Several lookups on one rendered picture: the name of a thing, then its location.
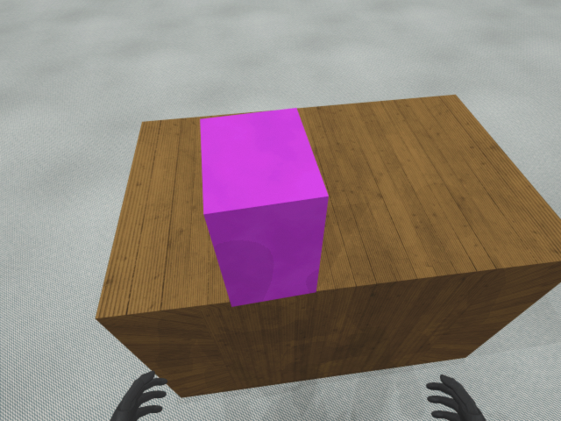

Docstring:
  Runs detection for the carton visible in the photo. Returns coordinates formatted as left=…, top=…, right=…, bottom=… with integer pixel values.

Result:
left=200, top=108, right=329, bottom=307

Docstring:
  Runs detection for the pedestal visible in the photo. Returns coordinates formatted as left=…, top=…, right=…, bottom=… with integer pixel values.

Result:
left=96, top=95, right=561, bottom=398

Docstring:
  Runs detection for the robot left hand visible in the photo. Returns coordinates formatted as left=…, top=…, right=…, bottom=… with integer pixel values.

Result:
left=110, top=371, right=167, bottom=421

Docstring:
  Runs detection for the robot right hand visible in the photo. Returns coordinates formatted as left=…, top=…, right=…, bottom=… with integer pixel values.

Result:
left=426, top=375, right=486, bottom=421

